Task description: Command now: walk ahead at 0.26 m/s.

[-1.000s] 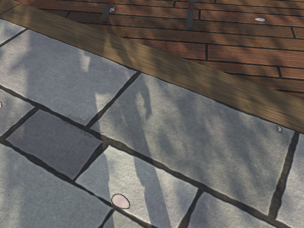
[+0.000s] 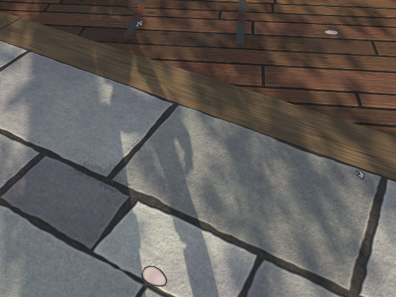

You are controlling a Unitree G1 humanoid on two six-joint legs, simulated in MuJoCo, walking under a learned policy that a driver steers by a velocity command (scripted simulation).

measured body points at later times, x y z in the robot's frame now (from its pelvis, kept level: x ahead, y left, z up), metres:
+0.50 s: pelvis +0.19 -0.04 +0.00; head +0.22 -0.05 +0.45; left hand +0.07 +0.19 -0.13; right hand +0.41 -0.25 -0.11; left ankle +0.39 +0.11 -0.69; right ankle +0.03 -0.14 -0.73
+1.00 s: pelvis +0.49 -0.01 +0.01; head +0.51 -0.02 +0.46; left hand +0.67 +0.23 -0.10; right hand +0.47 -0.27 -0.13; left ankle +0.41 +0.09 -0.73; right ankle +0.69 -0.18 -0.68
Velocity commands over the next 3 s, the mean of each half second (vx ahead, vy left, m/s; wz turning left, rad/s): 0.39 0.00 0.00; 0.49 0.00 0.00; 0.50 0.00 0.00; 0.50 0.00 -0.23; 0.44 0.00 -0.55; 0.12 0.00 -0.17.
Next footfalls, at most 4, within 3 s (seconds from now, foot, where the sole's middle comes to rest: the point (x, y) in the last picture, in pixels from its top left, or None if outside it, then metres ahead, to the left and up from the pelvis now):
0.60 left None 0.45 0.09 -0.77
1.12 right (249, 236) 0.76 -0.16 -0.77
1.70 left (184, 171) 1.08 0.09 -0.77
2.28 right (250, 125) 1.36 -0.23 -0.77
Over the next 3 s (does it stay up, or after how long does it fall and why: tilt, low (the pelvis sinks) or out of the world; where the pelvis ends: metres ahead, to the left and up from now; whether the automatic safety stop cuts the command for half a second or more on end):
stays up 1.45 -0.15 -0.01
